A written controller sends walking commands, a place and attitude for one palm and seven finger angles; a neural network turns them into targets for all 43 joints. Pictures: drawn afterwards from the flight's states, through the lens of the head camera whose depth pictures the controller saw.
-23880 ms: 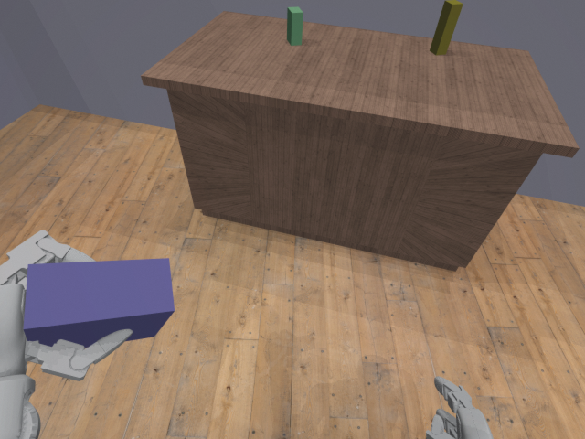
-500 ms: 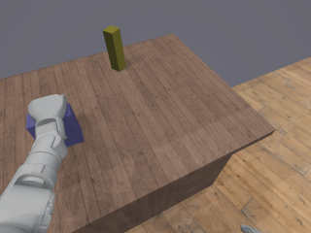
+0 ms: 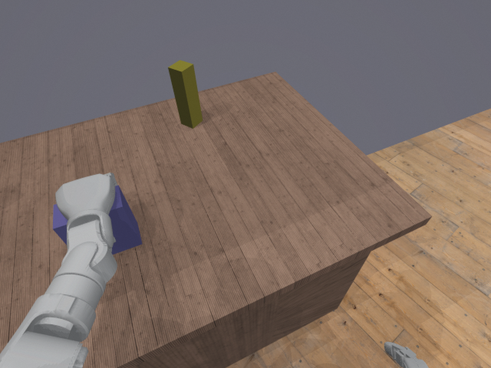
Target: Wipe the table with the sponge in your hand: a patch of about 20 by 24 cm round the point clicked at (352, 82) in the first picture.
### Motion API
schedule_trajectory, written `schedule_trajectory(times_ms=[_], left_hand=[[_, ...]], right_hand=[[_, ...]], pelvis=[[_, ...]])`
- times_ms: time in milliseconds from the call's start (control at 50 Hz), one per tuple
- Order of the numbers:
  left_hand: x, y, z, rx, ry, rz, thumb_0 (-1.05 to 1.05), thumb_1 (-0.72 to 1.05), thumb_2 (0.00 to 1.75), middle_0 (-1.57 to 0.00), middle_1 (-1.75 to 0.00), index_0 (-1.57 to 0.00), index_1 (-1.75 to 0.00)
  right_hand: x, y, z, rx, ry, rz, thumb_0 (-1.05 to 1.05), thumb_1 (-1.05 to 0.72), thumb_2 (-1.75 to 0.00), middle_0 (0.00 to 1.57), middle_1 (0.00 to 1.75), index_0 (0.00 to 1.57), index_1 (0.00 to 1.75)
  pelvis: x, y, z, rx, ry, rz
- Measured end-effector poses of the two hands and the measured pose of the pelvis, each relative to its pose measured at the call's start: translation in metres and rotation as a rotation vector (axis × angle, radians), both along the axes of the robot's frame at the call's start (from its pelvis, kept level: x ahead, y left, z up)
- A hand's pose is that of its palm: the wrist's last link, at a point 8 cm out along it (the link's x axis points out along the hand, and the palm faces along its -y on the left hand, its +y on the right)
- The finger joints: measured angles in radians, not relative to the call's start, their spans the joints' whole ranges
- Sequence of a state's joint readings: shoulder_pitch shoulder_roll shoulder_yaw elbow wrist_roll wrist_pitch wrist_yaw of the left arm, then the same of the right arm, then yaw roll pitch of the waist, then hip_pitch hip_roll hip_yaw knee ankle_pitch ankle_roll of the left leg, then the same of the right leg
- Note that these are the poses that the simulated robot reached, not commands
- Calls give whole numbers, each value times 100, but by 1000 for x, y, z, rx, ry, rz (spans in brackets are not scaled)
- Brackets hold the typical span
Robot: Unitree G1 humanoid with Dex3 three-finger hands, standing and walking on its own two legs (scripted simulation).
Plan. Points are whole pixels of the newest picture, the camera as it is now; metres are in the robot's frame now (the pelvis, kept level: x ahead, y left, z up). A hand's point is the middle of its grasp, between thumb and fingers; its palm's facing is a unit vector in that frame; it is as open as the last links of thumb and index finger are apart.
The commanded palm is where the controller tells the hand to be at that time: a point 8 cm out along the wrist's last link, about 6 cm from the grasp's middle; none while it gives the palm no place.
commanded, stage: wipe back along the middle lane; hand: left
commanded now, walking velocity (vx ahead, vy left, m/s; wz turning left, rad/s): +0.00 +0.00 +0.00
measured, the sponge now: (104, 231) +0.35 +0.30 +0.00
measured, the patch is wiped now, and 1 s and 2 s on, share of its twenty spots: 0.30 0.50 0.70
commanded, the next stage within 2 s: slide across to the third lane in 1.18 s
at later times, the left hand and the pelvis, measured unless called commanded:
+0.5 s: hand (104, 230) +0.33 +0.28 +0.04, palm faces -0.03 -0.02 -1.00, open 9.7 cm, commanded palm +0.28 +0.25 +0.07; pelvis +0.00 +0.00 +0.00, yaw +1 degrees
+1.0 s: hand (109, 261) +0.27 +0.24 +0.05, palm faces +0.03 -0.07 -1.00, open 9.7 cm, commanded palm +0.22 +0.22 +0.07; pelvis -0.01 -0.01 +0.00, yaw +0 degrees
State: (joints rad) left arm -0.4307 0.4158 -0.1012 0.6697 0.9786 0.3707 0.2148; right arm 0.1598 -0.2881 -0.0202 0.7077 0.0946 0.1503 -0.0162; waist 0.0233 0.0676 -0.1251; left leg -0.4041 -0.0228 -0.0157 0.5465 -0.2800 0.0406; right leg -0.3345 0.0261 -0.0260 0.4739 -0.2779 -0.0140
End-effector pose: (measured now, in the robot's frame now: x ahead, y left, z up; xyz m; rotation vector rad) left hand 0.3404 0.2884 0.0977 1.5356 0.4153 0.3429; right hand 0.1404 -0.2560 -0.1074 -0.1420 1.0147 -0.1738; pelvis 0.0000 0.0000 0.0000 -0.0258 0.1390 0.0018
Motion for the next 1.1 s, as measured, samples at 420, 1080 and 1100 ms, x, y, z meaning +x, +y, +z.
schedule_trajectory(times_ms=[420, 1080, 1100], left_hand=[[-27, -16, -1, 0, -4, 2, 0, -45, 107, -75, -137, -74, -139], [-97, -53, 1, -58, -63, 10, 2, -44, 107, -73, -139, -74, -140], [-97, -53, 0, -58, -60, 9, 2, -44, 107, -73, -139, -74, -140]], right_hand=[[31, 29, 7, 41, -89, 83, 1, -91, -90, 20, 30, 20, 30], [85, 42, 42, 101, -295, 175, 1, -91, -90, 20, 30, 20, 30], [84, 42, 42, 101, -295, 174, 1, -91, -90, 20, 30, 20, 30]], pelvis=[[-6, 2, -1, 5, -31, 12], [-11, -10, -1, 19, -107, -3], [-12, -11, -1, 19, -107, -3]])
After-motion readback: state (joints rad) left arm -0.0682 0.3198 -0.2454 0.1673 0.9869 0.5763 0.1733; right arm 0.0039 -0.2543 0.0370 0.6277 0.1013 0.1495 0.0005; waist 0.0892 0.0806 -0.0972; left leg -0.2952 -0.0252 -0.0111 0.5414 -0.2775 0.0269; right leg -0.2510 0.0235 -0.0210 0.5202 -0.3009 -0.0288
